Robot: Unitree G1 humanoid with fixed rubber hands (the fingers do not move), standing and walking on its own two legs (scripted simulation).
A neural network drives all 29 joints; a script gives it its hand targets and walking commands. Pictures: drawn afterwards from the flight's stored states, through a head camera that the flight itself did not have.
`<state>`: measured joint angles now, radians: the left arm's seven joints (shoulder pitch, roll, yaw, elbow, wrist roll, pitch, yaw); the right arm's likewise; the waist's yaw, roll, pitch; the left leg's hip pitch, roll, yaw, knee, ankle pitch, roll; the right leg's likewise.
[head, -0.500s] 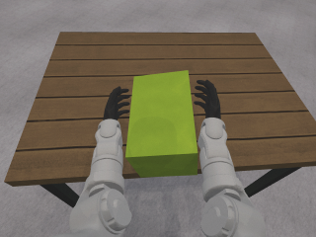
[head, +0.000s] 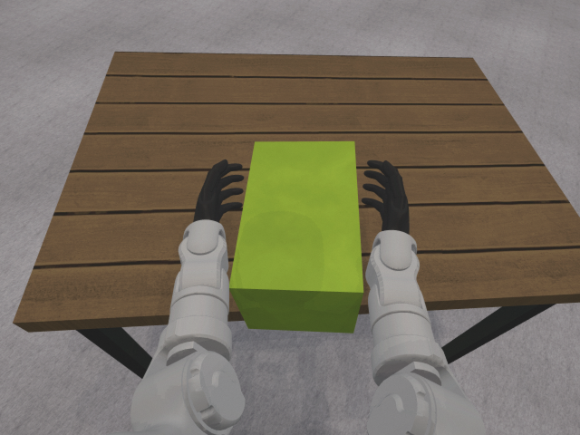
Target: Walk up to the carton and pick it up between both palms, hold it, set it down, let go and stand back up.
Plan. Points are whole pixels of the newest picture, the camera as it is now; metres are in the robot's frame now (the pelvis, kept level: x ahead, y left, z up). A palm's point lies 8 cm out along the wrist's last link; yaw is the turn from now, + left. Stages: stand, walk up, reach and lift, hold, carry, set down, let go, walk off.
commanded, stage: set down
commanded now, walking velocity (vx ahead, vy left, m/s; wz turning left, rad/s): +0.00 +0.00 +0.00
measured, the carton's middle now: (302, 233) +0.42 +0.03 -0.01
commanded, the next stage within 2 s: none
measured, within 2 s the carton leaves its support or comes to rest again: rests again in 0.34 s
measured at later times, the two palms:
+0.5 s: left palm (186, 199) +0.42 +0.20 +0.05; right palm (385, 219) +0.43 -0.09 +0.04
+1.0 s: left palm (160, 183) +0.41 +0.23 +0.09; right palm (410, 192) +0.44 -0.11 +0.09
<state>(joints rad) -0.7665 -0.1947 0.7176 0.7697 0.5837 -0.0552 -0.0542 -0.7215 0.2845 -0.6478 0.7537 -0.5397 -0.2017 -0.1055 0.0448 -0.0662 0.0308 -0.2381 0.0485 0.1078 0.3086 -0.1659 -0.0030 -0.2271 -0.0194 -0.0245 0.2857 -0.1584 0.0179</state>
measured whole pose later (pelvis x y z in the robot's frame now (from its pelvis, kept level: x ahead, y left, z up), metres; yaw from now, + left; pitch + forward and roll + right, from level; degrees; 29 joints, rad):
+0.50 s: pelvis -0.01 +0.01 -0.02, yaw +0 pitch +18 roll -2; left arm -1.02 0.15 0.23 1.42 0.04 -0.25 0.11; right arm -0.92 -0.04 -0.20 1.26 0.02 -0.19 -0.16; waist 0.06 -0.03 -0.18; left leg -0.60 0.07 0.09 0.52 -0.22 0.00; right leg -0.56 -0.01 -0.04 0.44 -0.19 0.01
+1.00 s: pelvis -0.03 +0.00 -0.03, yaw +2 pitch +21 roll -2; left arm -1.16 0.26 -0.05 1.52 -0.25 -0.28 0.05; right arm -1.09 -0.19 0.00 1.40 0.28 -0.20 -0.11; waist 0.03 -0.03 -0.26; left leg -0.74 0.06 0.04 0.58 -0.21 -0.01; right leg -0.68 -0.02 -0.08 0.52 -0.20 0.00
